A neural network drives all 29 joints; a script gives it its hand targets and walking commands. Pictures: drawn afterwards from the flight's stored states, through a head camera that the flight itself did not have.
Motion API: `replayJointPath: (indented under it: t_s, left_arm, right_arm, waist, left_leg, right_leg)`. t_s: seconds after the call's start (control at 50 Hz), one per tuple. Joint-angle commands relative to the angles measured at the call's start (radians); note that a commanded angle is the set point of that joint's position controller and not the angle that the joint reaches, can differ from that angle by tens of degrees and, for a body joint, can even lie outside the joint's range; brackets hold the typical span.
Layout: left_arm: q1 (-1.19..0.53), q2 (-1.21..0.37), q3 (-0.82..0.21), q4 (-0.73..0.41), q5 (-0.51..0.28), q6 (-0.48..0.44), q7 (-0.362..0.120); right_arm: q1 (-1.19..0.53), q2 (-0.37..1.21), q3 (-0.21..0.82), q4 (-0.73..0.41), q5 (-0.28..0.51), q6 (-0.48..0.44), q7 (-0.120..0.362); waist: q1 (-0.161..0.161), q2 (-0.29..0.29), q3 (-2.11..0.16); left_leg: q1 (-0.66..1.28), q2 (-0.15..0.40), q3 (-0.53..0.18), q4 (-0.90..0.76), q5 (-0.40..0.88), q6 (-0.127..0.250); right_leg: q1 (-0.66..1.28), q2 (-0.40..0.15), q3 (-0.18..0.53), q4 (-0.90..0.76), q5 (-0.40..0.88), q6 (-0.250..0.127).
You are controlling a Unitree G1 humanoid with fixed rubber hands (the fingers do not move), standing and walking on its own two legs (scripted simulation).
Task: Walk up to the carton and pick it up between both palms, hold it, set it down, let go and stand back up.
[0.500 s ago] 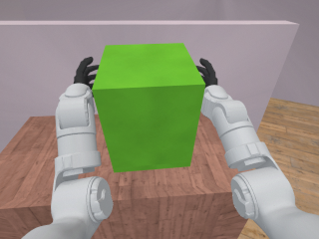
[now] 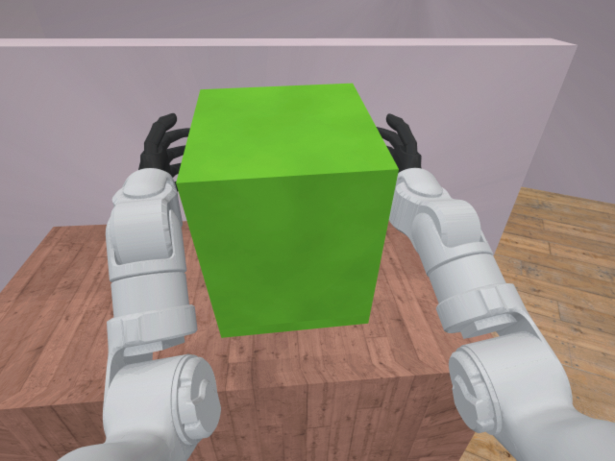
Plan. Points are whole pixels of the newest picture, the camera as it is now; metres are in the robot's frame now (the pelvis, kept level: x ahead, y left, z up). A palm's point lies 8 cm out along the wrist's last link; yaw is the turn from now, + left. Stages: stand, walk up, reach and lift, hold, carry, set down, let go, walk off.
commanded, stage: hold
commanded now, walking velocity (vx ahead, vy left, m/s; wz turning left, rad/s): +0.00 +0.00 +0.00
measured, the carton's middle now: (287, 210) +0.38 +0.01 +0.21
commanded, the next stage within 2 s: none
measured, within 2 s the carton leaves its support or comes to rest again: neither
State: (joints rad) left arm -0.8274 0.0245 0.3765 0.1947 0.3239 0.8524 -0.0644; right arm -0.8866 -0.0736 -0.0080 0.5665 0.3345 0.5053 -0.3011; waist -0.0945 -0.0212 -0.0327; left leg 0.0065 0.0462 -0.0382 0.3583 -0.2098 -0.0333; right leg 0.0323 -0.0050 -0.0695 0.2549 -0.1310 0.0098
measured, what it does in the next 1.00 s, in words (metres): stands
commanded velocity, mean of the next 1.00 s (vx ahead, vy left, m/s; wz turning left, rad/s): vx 0.00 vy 0.00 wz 0.00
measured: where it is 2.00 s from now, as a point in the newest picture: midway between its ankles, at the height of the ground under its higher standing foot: outside the picture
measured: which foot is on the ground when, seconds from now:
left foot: down 0.00-1.00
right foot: down 0.00-1.00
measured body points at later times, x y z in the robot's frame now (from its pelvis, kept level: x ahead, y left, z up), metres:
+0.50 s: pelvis +0.00 +0.00 +0.00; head -0.07 +0.02 +0.45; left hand +0.39 +0.16 +0.26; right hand +0.38 -0.14 +0.25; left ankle +0.00 +0.14 -0.75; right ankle +0.02 -0.12 -0.75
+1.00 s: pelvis +0.00 +0.00 +0.00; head -0.07 +0.02 +0.44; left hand +0.39 +0.16 +0.26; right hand +0.38 -0.14 +0.25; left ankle +0.00 +0.14 -0.75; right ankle +0.02 -0.12 -0.75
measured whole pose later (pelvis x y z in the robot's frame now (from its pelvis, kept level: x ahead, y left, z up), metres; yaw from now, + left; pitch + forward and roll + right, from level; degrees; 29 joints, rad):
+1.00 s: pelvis +0.00 +0.00 +0.00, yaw +0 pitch -7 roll -2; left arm -0.81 0.02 0.37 0.23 0.30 0.83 -0.04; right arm -0.90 -0.09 0.01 0.60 0.35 0.52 -0.30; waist -0.10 -0.01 -0.05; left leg -0.03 0.05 -0.04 0.37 -0.22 -0.03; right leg 0.00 -0.01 -0.07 0.25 -0.13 0.01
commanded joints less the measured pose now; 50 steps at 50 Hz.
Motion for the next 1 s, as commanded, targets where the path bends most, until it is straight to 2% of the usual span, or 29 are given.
replayJointPath:
  t_s: [0.0, 0.2, 0.22, 0.24, 0.26, 0.3, 0.36, 0.48, 0.62, 0.98]
  left_arm:
    - [-0.646, -0.609, -0.478, -0.052, -0.155, -0.055, -0.122]
    - [-0.662, -0.610, -0.480, -0.042, -0.161, -0.060, -0.121]
    - [-0.619, -0.559, -0.390, 0.110, -0.109, -0.051, -0.129]
    - [-0.634, -0.581, -0.382, 0.096, -0.112, -0.055, -0.143]
    - [-0.648, -0.595, -0.392, 0.084, -0.123, -0.065, -0.145]
    - [-0.693, -0.625, -0.432, 0.038, -0.163, -0.085, -0.133]
    - [-0.718, -0.641, -0.489, -0.013, -0.214, -0.109, -0.106]
    - [-0.683, -0.624, -0.465, 0.002, -0.193, -0.102, -0.096]
    - [-0.674, -0.629, -0.486, -0.033, -0.200, -0.096, -0.093]
    - [-0.675, -0.632, -0.489, -0.038, -0.197, -0.087, -0.093]
  right_arm:
    - [-0.805, 0.628, 0.333, -0.319, 0.114, -0.043, 0.105]
    - [-0.824, 0.635, 0.329, -0.317, 0.109, -0.046, 0.108]
    - [-0.768, 0.557, 0.283, -0.155, 0.075, -0.014, 0.115]
    - [-0.785, 0.597, 0.279, -0.164, 0.056, -0.026, 0.127]
    - [-0.801, 0.604, 0.266, -0.172, 0.053, -0.036, 0.133]
    - [-0.848, 0.636, 0.282, -0.229, 0.075, -0.059, 0.136]
    - [-0.881, 0.662, 0.340, -0.305, 0.125, -0.065, 0.116]
    - [-0.812, 0.646, 0.332, -0.255, 0.117, -0.045, 0.110]
    - [-0.804, 0.637, 0.345, -0.279, 0.138, -0.038, 0.105]
    - [-0.802, 0.631, 0.335, -0.272, 0.130, -0.028, 0.111]
  waist:
    - [-0.011, 0.063, -0.338]
    - [-0.010, 0.064, -0.353]
    - [0.002, 0.055, -0.199]
    - [0.010, 0.031, -0.214]
    - [0.020, 0.052, -0.246]
    - [0.008, 0.072, -0.351]
    - [-0.012, 0.063, -0.452]
    - [-0.004, 0.060, -0.381]
    - [-0.011, 0.071, -0.388]
    - [-0.009, 0.072, -0.372]
  left_leg:
    - [-0.019, -0.099, 0.060, -0.036, 0.304, -0.020]
    - [-0.025, -0.101, 0.061, -0.038, 0.286, -0.017]
    - [-0.085, -0.102, 0.077, -0.085, 0.145, -0.013]
    - [-0.118, -0.102, 0.080, -0.105, 0.091, -0.001]
    - [-0.133, -0.097, 0.071, -0.111, 0.083, 0.002]
    - [-0.085, -0.100, 0.061, -0.064, 0.186, -0.016]
    - [0.000, -0.110, 0.051, 0.001, 0.317, -0.028]
    - [-0.044, -0.108, 0.051, -0.034, 0.235, -0.022]
    - [-0.017, -0.106, 0.044, -0.013, 0.307, -0.037]
    - [-0.028, -0.101, 0.045, -0.022, 0.286, -0.039]
  right_leg:
    - [0.172, 0.091, -0.002, 0.012, 0.169, 0.026]
    - [0.170, 0.090, -0.001, 0.013, 0.161, 0.026]
    - [0.108, 0.087, 0.005, -0.014, 0.042, 0.024]
    - [0.115, 0.087, 0.001, -0.013, 0.005, 0.023]
    - [0.134, 0.086, 0.004, -0.005, 0.006, 0.016]
    - [0.150, 0.088, 0.001, 0.006, 0.091, 0.021]
    - [0.140, 0.093, 0.002, 0.019, 0.227, 0.039]
    - [0.128, 0.089, 0.003, 0.012, 0.143, 0.038]
    - [0.135, 0.094, 0.003, 0.017, 0.197, 0.039]
    - [0.131, 0.096, 0.004, 0.014, 0.171, 0.033]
